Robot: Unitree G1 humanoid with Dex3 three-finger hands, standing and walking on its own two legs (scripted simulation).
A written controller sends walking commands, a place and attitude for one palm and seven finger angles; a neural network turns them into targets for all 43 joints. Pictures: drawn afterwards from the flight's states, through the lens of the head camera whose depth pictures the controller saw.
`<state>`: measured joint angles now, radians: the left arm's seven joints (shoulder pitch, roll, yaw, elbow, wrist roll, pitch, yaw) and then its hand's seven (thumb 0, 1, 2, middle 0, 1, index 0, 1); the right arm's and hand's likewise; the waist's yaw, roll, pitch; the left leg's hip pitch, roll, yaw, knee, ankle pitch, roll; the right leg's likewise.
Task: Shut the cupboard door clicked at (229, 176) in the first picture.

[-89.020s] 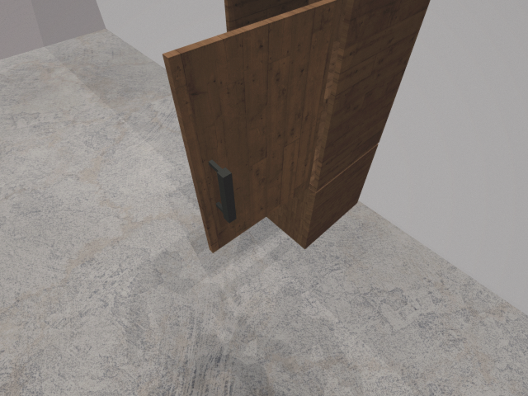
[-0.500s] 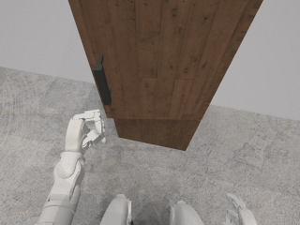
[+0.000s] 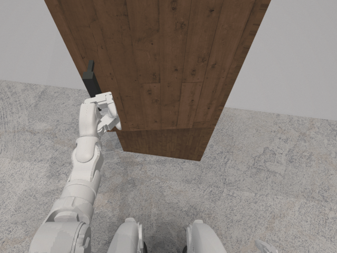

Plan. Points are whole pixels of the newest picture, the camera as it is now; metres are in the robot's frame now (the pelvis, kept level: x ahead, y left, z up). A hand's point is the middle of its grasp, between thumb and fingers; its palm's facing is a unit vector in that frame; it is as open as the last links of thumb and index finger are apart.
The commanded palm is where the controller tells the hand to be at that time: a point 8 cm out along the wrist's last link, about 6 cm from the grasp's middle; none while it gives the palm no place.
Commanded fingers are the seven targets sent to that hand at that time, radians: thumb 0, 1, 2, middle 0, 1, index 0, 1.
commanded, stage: bring the fist close to the handle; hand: left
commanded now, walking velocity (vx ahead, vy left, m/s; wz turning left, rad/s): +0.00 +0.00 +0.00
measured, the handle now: (98, 91) +0.52 +0.18 +0.03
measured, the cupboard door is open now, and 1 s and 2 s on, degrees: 11 3 0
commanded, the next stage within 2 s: push the door shut along its arc in 0.24 s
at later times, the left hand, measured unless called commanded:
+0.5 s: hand (114, 119) +0.42 +0.12 +0.04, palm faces +0.00 -1.00 -0.04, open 3.1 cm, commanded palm +0.41 +0.18 +0.04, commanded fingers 0.00 0.90 0.90 -1.30 -1.50 -1.30 -1.50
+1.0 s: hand (115, 96) +0.49 +0.13 +0.04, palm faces -0.12 -0.99 -0.04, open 3.1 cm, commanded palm +0.49 +0.17 +0.04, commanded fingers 0.00 0.90 0.90 -1.30 -1.50 -1.30 -1.50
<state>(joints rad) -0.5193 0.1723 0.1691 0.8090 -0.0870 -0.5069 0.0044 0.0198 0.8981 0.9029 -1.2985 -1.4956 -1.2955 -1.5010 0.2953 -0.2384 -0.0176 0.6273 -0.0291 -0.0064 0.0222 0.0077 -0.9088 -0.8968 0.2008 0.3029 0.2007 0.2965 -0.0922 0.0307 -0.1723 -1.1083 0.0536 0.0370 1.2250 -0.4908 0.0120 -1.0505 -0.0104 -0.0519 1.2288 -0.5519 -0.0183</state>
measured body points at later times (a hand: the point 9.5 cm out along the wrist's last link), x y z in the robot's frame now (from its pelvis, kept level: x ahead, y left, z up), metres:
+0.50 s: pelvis +0.00 +0.00 +0.00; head +0.10 +0.00 +0.44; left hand +0.42 +0.18 +0.04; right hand +0.10 -0.27 -0.12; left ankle +0.05 +0.11 -0.63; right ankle +0.02 -0.11 -0.63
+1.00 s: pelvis -0.01 +0.01 -0.02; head +0.12 +0.02 +0.41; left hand +0.49 +0.18 +0.05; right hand +0.01 -0.26 -0.14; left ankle +0.05 +0.11 -0.63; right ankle +0.02 -0.11 -0.63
